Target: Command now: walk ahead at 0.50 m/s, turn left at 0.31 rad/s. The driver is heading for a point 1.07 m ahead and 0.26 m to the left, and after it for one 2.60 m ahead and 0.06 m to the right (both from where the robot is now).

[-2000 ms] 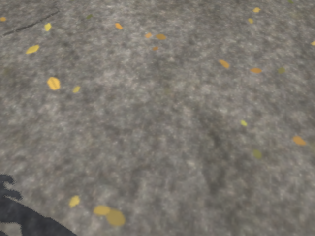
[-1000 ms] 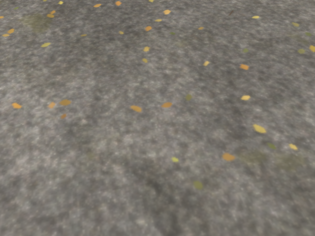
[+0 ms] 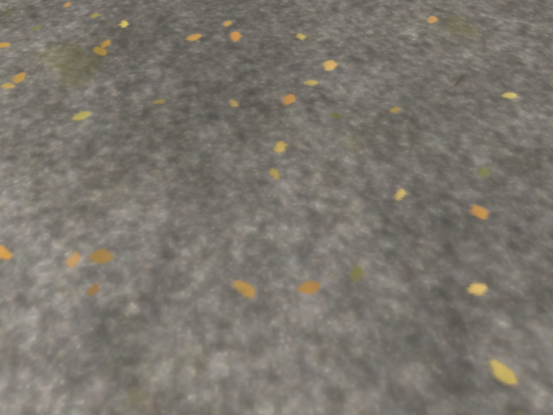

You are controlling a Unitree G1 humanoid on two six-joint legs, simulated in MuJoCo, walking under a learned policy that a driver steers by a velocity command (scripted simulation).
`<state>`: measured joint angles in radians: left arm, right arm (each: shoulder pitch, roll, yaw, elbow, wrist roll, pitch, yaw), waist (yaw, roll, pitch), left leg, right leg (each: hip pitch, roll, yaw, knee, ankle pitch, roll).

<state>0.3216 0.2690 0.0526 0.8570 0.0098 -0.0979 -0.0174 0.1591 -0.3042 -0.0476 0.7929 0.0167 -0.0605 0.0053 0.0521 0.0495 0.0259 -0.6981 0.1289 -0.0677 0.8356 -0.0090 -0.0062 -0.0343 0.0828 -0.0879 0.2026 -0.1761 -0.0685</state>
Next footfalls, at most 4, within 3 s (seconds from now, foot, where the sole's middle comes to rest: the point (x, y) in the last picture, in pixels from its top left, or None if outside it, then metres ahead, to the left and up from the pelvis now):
0.22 left None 0.31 0.15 -0.78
0.70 right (298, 362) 0.63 0.02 -0.78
1.16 left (194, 320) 0.74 0.30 -0.78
1.42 right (289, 315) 0.76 0.05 -0.78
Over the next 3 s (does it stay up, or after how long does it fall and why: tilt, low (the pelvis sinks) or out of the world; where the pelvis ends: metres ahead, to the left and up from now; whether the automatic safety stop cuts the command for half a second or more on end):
stays up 0.77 0.20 -0.01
